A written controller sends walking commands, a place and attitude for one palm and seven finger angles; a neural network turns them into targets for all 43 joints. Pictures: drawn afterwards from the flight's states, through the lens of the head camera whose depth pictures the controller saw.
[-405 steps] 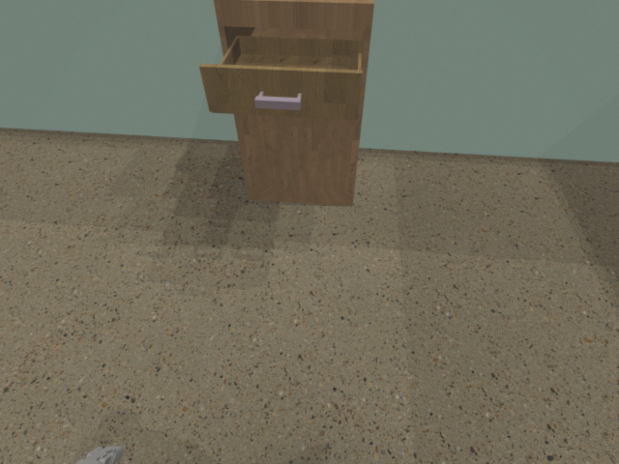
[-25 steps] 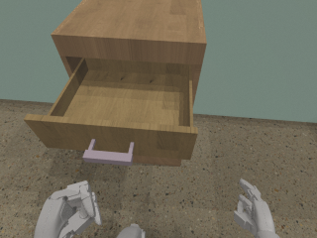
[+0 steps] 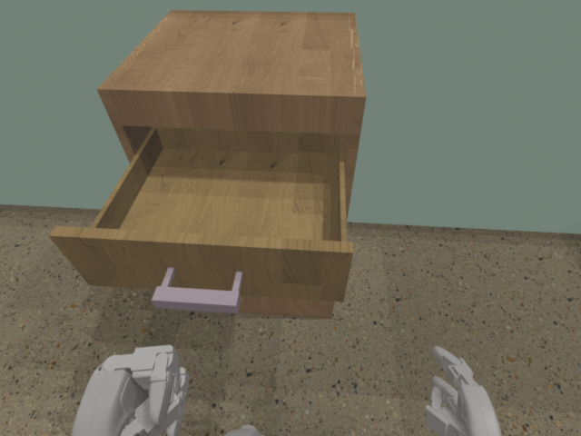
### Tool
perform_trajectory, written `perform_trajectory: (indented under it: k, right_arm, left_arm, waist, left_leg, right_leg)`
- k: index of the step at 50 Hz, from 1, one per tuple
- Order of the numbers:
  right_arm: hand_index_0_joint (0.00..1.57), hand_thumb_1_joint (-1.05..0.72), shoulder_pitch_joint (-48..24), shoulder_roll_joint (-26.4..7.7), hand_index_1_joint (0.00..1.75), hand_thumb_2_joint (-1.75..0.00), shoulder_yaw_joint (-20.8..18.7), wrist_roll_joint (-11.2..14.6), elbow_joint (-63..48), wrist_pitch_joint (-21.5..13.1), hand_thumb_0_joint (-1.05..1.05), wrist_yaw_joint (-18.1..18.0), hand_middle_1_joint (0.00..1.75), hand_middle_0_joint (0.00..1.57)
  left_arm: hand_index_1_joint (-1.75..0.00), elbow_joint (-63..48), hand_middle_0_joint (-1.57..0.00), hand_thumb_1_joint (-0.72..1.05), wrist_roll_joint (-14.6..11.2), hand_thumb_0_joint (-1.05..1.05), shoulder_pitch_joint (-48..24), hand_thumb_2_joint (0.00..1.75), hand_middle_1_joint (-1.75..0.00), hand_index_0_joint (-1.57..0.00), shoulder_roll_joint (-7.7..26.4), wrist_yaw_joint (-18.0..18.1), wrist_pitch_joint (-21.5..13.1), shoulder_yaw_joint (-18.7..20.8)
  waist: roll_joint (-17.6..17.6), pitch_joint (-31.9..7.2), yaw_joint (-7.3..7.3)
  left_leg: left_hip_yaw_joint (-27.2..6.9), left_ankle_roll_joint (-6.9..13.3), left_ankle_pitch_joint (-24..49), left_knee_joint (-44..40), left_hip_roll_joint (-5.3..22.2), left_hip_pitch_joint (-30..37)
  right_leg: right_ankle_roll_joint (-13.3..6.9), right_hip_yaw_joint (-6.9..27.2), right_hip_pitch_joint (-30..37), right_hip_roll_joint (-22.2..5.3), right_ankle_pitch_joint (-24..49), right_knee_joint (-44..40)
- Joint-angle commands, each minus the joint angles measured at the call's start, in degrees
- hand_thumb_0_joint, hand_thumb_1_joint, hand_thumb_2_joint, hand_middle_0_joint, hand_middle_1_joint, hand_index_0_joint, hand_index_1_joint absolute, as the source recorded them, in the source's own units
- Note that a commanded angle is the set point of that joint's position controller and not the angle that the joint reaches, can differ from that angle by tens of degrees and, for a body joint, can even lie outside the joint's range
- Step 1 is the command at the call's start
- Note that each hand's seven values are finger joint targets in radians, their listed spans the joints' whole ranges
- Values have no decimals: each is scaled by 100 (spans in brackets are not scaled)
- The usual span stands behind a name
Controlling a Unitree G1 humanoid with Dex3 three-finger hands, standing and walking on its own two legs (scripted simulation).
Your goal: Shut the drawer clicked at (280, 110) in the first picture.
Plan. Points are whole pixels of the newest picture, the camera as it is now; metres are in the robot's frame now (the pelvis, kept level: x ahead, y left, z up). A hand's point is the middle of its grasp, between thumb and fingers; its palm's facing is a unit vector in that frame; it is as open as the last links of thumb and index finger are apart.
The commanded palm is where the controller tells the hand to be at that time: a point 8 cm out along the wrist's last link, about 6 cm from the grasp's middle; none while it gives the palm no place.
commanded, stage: raise the hand and make a fist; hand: left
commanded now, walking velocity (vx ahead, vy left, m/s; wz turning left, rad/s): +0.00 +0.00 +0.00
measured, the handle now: (200, 287) +0.34 +0.16 +0.00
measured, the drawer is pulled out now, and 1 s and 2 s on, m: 0.29 0.29 0.29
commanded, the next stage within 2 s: bring the fist close to the handle in 0.24 s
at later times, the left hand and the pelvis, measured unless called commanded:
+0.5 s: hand (183, 395) +0.16 +0.12 +0.09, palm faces -0.02 -1.00 -0.03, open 3.3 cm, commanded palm +0.13 +0.18 +0.09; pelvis +0.01 -0.01 +0.00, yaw +0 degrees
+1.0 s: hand (198, 368) +0.21 +0.13 +0.04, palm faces -0.05 -1.00 -0.01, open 3.3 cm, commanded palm +0.19 +0.19 +0.04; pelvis +0.00 +0.00 -0.02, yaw -1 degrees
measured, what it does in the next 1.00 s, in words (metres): stands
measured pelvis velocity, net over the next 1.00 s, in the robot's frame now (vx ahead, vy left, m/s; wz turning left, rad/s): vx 0.00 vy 0.00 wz -0.01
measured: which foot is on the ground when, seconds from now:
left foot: down 0.00-1.00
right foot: down 0.00-1.00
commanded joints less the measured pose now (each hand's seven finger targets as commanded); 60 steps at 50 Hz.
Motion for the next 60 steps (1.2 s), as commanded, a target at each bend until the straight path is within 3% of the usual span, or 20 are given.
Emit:
perform_trajectory:
  k: [1, 3, 7, 9, 13, 15, 21, 25, 28, 32, 34, 36, 41, 43, 46, 50, 54, 60]
  right_arm:
    - [20, -90, -704, -565, 30, -90, -243, 48, -1048, -393, 0, -63, 30, 20]
    - [20, -90, -695, -563, 30, -90, -246, 49, -1031, -437, 0, -56, 30, 20]
    - [20, -90, -663, -573, 30, -90, -271, 55, -984, -477, 0, -46, 30, 20]
    - [20, -90, -671, -553, 30, -90, -295, 56, -962, -456, 0, -53, 30, 20]
    - [20, -90, -718, -551, 30, -90, -278, 62, -986, -416, 0, -59, 30, 20]
    - [20, -90, -736, -558, 30, -90, -288, 52, -957, -407, 0, -78, 30, 20]
    - [20, -90, -710, -574, 30, -90, -283, 21, -844, -376, 0, -93, 30, 20]
    - [20, -90, -709, -605, 30, -90, -288, 1, -746, -364, 0, -108, 30, 20]
    - [20, -90, -685, -621, 30, -90, -265, -15, -761, -406, 0, -102, 30, 20]
    - [20, -90, -662, -641, 30, -90, -291, -40, -689, -374, 0, -104, 30, 20]
    - [20, -90, -681, -648, 30, -90, -286, -56, -712, -386, 0, -91, 30, 20]
    - [20, -90, -707, -652, 30, -90, -301, -61, -691, -341, 0, -92, 30, 20]
    - [20, -90, -715, -666, 30, -90, -304, -97, -696, -301, 0, -61, 30, 20]
    - [20, -90, -690, -680, 30, -90, -288, -133, -674, -309, 0, -44, 30, 20]
    - [20, -90, -706, -710, 30, -90, -294, -156, -630, -268, 0, -43, 30, 20]
    - [20, -90, -692, -763, 30, -90, -267, -182, -580, -268, 0, -35, 30, 20]
    - [20, -90, -658, -786, 30, -90, -242, -195, -557, -291, 0, -21, 30, 20]
    - [20, -90, -618, -822, 30, -90, -241, -236, -475, -207, 0, 4, 30, 20]
  left_arm:
    - [-160, -1181, -140, 90, -107, 0, 175, 90, -160, -140, 358, -55, -492, 318]
    - [-160, -1259, -140, 90, -147, 0, 214, 90, -160, -140, 343, -80, -584, 312]
    - [-160, -1150, -140, 90, -152, 0, 183, 90, -160, -140, 342, -105, -625, 293]
    - [-160, -1036, -140, 90, -151, 0, 327, 90, -160, -140, 394, -121, -609, 411]
    - [-160, -1043, -140, 90, -162, 0, 252, 90, -160, -140, 316, -160, -556, 332]
    - [-160, -1074, -140, 90, -155, 0, 229, 90, -160, -140, 446, -146, -562, 460]
    - [-160, -544, -140, 90, -200, 0, 46, 90, -160, -140, 278, -276, -634, 464]
    - [-160, -362, -140, 90, -235, 0, -276, 90, -160, -140, 493, -376, -789, 709]
    - [-160, -426, -140, 90, -266, 0, -674, 90, -160, -140, 358, -427, -914, 506]
    - [-160, -5, -140, 90, -235, 0, -700, 90, -160, -140, 376, -384, -914, 625]
    - [-160, -23, -140, 90, -234, 0, -846, 90, -160, -140, 289, -367, -929, 513]
    - [-160, 211, -140, 90, -200, 0, -774, 90, -160, -140, 305, -321, -871, 586]
    - [-160, 294, -140, 90, -107, 0, -985, 90, -160, -140, 273, -168, -928, 526]
    - [-160, 256, -140, 90, -80, 0, -1302, 90, -160, -140, 272, -96, -1004, 456]
    - [-160, 620, -140, 90, -8, 0, -1394, 90, -160, -140, 294, -13, -1056, 548]
    - [-160, 703, -140, 90, 16, 0, -1864, 90, -160, -140, 394, 36, -1123, 590]
    - [-160, 767, -140, 90, -2, 0, -2193, 90, -160, -140, 255, 36, -1137, 419]
    - [-160, 1129, -140, 90, 84, 0, -2461, 90, -160, -140, 337, 130, -1047, 521]
  waist:
    - [-369, -168, 7]
    - [-173, -291, 32]
    - [-389, -252, -26]
    - [-464, -285, 22]
    - [-447, -226, -15]
    - [-407, -234, 23]
    - [-675, -215, -72]
    - [-573, -383, -71]
    - [-267, -503, -126]
    - [-434, -615, -107]
    - [-281, -714, -104]
    - [-419, -716, -87]
    - [-299, -800, -72]
    - [-211, -896, -129]
    - [-448, -799, -163]
    - [-250, -971, -187]
    - [-137, -1158, -212]
    - [-189, -1308, -196]
  left_leg:
    - [-208, 153, 577, -871, -48, 639]
    - [-197, 152, 677, -850, -48, 711]
    - [-213, 161, 703, -825, -43, 687]
    - [-201, 155, 760, -807, -48, 650]
    - [-190, 170, 787, -814, -53, 687]
    - [-200, 170, 796, -805, -55, 664]
    - [-196, 155, 858, -649, -81, 531]
    - [-208, 145, 919, -519, -90, 433]
    - [-198, 147, 952, -478, -86, 494]
    - [-218, 132, 1039, -411, -63, 404]
    - [-218, 132, 1053, -398, -65, 419]
    - [-219, 128, 1053, -380, -55, 345]
    - [-226, 114, 1066, -337, -35, 287]
    - [-248, 111, 1000, -256, -25, 244]
    - [-253, 100, 850, -160, -15, 29]
    - [-285, 98, 693, -41, 0, -75]
    - [-307, 88, 763, 26, 1, -45]
    - [-350, 80, 867, 140, 19, -163]
  right_leg:
    - [169, 386, -170, -36, 698, -1277]
    - [160, 374, -173, -37, 820, -1228]
    - [183, 373, -192, -35, 920, -1240]
    - [199, 422, -119, -54, 1034, -1247]
    - [220, 414, -124, -55, 1141, -1261]
    - [210, 445, -88, -52, 1131, -1279]
    - [279, 533, -119, -91, 1447, -1251]
    - [306, 648, -100, -121, 1619, -1191]
    - [252, 571, -252, -95, 1520, -1073]
    - [241, 529, -290, -66, 1650, -966]
    - [219, 482, -355, -58, 1612, -880]
    - [228, 488, -352, -47, 1639, -859]
    - [170, 371, -542, -5, 1526, -658]
    - [160, 357, -700, -5, 1409, -570]
    - [160, 384, -857, 19, 1245, -513]
    - [124, 388, -1059, 35, 963, -397]
    - [106, 347, -1146, 30, 1044, -284]
    - [83, 297, -1256, 55, 1146, -100]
